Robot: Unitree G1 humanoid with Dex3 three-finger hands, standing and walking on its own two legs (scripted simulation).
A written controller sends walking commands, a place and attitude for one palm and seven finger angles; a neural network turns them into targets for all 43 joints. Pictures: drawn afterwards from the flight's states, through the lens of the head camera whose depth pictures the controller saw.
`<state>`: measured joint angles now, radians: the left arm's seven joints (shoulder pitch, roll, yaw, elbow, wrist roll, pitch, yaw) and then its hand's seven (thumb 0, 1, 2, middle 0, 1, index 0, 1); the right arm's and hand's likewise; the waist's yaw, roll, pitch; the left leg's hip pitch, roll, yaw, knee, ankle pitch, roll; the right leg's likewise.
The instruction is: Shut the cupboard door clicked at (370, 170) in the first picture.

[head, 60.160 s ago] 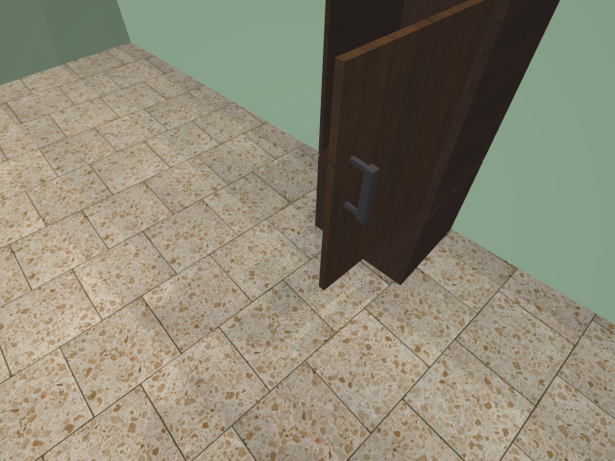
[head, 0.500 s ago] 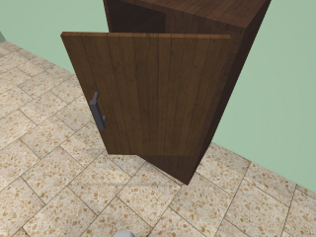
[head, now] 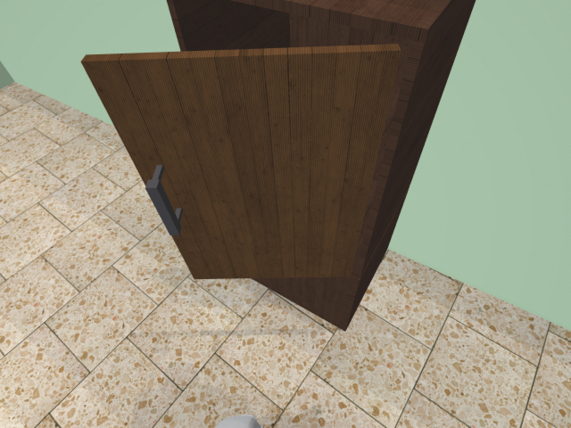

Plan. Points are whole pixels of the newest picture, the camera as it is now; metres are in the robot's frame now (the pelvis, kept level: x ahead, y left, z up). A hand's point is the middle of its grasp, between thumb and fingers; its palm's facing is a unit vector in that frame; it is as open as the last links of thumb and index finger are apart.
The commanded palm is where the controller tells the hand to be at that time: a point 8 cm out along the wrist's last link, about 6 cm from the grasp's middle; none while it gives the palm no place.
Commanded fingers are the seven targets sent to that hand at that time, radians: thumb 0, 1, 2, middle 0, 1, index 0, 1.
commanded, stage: come to a stop and stand still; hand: left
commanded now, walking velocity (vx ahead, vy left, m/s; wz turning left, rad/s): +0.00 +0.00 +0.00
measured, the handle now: (167, 201) +0.46 +0.26 +0.01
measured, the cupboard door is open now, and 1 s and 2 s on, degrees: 32 32 32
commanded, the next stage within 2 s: look again from close up in 1.32 s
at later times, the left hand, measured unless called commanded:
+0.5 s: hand out of the picture -0.03 +0.20 -0.17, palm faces +0.01 -0.98 -0.20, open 7.4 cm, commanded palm none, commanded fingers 0.00 0.90 0.90 -0.20 -0.30 -0.20 -0.30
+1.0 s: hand out of the picture -0.01 +0.20 -0.17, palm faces +0.01 -0.99 -0.16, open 7.4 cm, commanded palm none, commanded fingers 0.00 0.90 0.90 -0.20 -0.30 -0.20 -0.30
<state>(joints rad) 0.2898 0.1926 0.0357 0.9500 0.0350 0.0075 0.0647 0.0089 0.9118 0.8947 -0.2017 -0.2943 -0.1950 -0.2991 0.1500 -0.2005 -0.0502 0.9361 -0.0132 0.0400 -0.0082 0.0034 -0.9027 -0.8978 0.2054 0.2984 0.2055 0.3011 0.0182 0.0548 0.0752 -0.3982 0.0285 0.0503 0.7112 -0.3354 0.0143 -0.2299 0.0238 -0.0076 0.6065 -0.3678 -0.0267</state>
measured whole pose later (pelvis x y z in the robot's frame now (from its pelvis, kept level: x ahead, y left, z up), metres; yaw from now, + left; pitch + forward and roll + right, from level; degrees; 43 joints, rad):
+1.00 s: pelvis +0.00 +0.03 +0.01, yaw +0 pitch +0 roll -1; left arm 0.29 0.18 -0.03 1.10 0.02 -0.01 0.04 0.01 0.91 0.89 -0.20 -0.29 -0.20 -0.30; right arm 0.22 -0.16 0.02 1.10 0.00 -0.03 -0.02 0.00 -0.91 -0.90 0.20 0.30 0.20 0.30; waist 0.01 -0.04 0.02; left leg -0.22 -0.06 0.08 0.43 -0.21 0.09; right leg -0.14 -0.02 0.00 0.42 -0.27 0.03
